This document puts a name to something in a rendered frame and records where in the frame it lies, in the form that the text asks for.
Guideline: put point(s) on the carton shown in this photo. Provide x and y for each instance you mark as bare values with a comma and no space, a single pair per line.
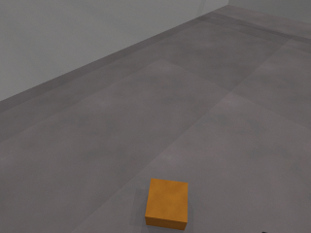
167,204

